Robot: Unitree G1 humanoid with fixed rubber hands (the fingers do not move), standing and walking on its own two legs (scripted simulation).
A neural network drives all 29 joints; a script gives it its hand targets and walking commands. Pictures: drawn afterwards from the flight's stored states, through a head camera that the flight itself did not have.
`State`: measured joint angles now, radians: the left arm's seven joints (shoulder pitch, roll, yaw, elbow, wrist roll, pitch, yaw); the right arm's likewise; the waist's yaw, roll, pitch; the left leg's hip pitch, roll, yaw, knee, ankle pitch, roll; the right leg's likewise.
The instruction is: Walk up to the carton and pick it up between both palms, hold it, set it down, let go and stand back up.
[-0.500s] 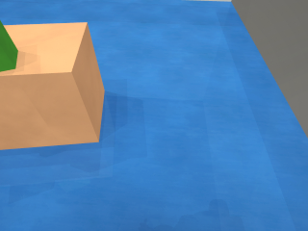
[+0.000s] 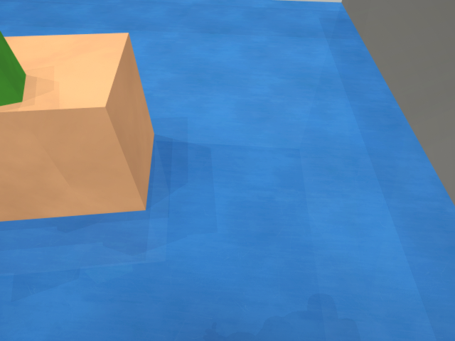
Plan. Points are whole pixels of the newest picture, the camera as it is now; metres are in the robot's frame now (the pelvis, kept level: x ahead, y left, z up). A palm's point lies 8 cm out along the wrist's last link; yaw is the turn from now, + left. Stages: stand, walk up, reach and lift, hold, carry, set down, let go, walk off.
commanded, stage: stand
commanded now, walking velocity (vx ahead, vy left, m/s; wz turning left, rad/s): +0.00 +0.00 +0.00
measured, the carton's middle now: out of the picture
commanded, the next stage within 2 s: walk up in 0.56 s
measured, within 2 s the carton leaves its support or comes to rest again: neither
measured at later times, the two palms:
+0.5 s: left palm out of the picture +0.07 +0.27 -0.12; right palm out of the picture +0.07 -0.28 -0.13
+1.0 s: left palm out of the picture +0.07 +0.36 -0.10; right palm out of the picture +0.10 -0.25 -0.14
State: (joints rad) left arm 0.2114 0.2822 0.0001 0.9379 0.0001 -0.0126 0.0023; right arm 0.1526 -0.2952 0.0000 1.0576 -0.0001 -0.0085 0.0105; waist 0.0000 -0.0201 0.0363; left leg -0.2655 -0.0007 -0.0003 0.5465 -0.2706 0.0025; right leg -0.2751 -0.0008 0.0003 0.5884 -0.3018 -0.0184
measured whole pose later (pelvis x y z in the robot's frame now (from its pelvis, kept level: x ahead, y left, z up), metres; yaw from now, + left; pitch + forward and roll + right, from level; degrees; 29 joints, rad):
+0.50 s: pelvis +0.00 +0.00 +0.00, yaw +0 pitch -1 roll +1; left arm 0.21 0.28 0.00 0.94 0.00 -0.01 0.00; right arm 0.15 -0.30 0.00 1.06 0.00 -0.01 0.01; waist 0.00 -0.01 0.04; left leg -0.26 0.00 0.00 0.54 -0.27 0.00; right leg -0.27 0.00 0.00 0.59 -0.30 -0.02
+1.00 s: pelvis +0.01 +0.06 -0.01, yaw +1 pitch -1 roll -4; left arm 0.24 0.33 0.03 0.94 0.00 -0.06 0.04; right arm 0.15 -0.45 0.00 0.96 0.00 0.08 0.10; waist 0.00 0.15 0.04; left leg -0.45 0.04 -0.02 0.99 -0.43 0.00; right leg -0.24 0.00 -0.02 0.58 -0.33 0.03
